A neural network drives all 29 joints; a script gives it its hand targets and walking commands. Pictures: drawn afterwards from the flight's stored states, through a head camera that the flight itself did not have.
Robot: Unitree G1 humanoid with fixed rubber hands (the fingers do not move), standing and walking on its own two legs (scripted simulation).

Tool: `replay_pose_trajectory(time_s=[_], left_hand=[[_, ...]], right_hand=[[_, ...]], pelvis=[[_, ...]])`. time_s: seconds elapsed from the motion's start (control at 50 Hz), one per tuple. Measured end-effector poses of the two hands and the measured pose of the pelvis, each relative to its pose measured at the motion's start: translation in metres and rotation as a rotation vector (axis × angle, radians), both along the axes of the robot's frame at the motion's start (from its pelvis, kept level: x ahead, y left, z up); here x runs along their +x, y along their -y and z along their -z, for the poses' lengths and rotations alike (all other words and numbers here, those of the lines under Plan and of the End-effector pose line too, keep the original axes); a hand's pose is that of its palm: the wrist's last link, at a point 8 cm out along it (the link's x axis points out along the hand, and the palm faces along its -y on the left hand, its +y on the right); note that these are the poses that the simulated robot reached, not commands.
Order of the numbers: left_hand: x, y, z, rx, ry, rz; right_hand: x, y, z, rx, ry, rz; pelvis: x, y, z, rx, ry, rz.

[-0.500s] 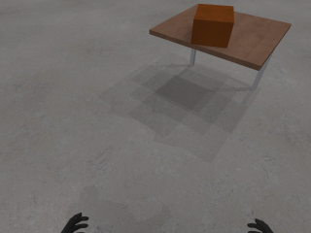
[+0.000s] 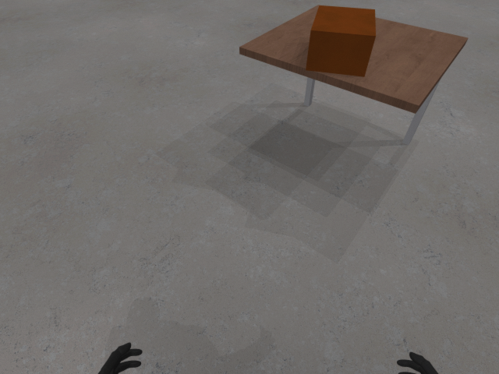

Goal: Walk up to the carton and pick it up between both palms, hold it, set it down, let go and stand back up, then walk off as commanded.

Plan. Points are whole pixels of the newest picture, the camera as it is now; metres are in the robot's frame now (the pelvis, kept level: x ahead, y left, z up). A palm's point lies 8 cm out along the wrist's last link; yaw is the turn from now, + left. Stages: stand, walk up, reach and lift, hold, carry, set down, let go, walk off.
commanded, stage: stand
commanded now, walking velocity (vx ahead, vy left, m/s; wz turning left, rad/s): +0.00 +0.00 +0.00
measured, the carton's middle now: (340, 39) +1.36 -0.36 -0.04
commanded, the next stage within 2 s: walk up in 0.48 s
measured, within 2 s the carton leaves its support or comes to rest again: neither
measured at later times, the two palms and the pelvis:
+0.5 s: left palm out of the picture +0.13 +0.25 -0.09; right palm out of the picture +0.12 -0.27 -0.10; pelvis +0.00 +0.00 +0.00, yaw +0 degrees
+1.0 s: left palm (129, 343) +0.21 +0.22 -0.07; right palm out of the picture +0.14 -0.39 -0.10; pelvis +0.06 -0.06 -0.01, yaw -6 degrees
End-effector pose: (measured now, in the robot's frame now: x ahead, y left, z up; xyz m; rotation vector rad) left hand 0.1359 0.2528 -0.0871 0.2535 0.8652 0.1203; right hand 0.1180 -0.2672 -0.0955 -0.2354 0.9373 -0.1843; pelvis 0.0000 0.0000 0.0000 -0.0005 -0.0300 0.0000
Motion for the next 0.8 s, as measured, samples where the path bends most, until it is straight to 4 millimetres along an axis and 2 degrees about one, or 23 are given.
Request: replay_pose_trajectory(time_s=[0.7, 0.74, 0.8], left_hand=[[-0.002, -0.001, 0.002, -0.002, -0.016, 0.003], [-0.001, -0.002, 0.001, 0.001, -0.034, 0.028], [0.009, -0.004, -0.006, 0.032, -0.067, 0.078]], right_hand=[[-0.001, 0.001, 0.001, 0.001, -0.008, 0.000], [0.000, 0.006, -0.002, 0.002, 0.008, 0.003], [-0.005, 0.026, -0.006, -0.016, 0.011, 0.032]], pelvis=[[0.001, 0.000, 0.000, 0.001, -0.002, 0.001], [0.004, 0.001, -0.002, 0.008, -0.008, 0.015], [0.008, 0.007, -0.005, 0.013, -0.029, 0.048]])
